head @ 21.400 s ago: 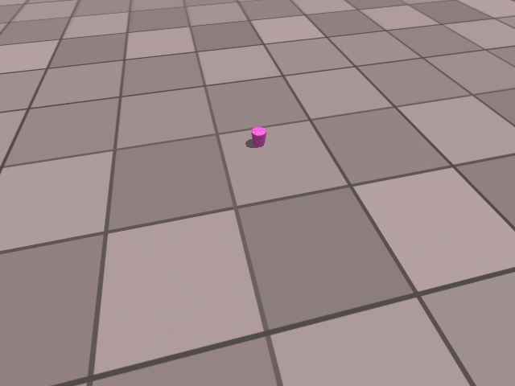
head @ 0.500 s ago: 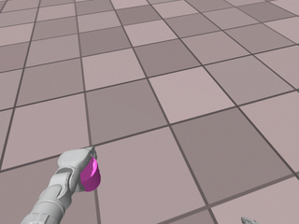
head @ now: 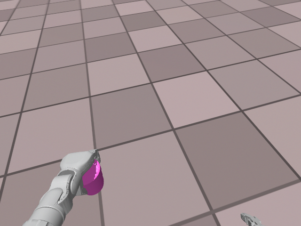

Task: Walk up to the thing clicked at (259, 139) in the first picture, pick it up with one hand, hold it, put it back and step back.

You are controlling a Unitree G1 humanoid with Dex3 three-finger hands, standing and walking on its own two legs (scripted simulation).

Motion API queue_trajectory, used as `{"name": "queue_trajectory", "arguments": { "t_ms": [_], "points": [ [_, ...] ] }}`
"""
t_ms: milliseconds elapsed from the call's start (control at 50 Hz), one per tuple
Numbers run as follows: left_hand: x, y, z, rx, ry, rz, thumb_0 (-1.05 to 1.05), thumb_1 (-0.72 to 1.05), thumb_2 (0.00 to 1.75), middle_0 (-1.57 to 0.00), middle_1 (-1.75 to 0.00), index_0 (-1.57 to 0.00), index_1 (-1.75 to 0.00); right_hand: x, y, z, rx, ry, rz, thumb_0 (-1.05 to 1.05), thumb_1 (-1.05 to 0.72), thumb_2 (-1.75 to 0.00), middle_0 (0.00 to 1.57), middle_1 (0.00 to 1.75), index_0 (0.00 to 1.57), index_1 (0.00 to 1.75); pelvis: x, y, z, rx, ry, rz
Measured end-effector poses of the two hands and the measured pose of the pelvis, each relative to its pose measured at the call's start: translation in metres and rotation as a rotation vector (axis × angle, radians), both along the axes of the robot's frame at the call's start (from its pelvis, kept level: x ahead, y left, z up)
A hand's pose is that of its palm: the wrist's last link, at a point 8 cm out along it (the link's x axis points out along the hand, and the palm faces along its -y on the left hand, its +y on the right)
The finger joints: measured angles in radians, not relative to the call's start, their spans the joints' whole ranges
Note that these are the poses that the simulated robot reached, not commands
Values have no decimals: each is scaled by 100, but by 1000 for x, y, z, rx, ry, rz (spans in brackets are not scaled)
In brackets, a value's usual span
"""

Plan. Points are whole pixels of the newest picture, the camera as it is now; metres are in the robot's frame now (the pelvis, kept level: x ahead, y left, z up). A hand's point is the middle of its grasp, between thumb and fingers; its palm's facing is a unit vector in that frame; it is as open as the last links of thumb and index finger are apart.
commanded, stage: hold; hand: left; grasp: from above
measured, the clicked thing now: (89, 178) +0.30 +0.22 -0.10
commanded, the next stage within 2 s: crouch in 1.02 s
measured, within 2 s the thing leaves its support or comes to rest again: neither
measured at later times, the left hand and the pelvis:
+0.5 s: hand (81, 178) +0.28 +0.22 -0.04, palm faces -0.46 -0.07 -0.89, open 11.4 cm; pelvis -0.01 +0.00 +0.00, yaw +0 degrees
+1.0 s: hand (82, 179) +0.28 +0.22 -0.04, palm faces -0.47 -0.07 -0.88, open 11.4 cm; pelvis +0.00 -0.01 +0.01, yaw +0 degrees
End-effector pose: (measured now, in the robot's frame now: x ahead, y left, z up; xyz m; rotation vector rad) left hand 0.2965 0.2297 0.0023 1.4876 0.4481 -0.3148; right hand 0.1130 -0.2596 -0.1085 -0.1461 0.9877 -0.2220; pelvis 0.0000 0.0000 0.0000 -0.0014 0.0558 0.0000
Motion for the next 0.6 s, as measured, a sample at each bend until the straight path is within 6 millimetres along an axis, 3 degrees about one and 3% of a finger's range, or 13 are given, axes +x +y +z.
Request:
{"name": "queue_trajectory", "arguments": {
  "t_ms": [600],
  "points": [
    [-14, -6, 20, -7, -4, -17, -4, -22, 92, -49, -98, -39, -94, 18, 3, 10, 12, -68, 28, 1, -91, -91, 20, 30, 20, 30, -6, -5, 6, 6, -41, 0]
  ]
}}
